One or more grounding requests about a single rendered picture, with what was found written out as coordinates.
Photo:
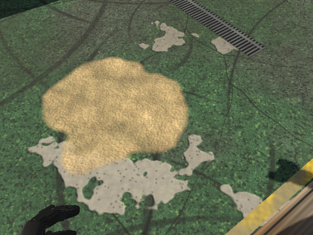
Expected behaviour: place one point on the left robot hand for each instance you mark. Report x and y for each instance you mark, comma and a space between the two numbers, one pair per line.
48, 217

